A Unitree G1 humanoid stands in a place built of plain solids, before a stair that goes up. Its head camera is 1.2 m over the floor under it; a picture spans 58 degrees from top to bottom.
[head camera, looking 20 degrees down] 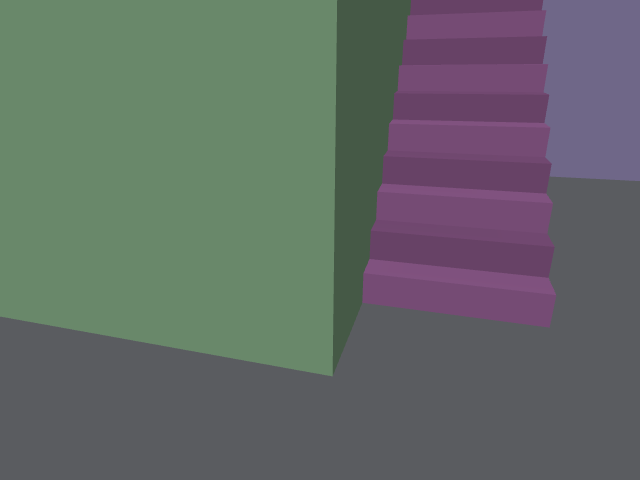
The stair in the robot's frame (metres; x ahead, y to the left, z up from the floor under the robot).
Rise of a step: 0.19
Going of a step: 0.20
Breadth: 1.09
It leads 16 degrees to the right of straight ahead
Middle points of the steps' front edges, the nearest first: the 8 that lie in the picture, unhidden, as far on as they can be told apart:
2.11 -0.67 0.19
2.31 -0.73 0.38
2.50 -0.78 0.56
2.69 -0.84 0.75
2.88 -0.89 0.94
3.08 -0.95 1.13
3.27 -1.00 1.32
3.46 -1.06 1.50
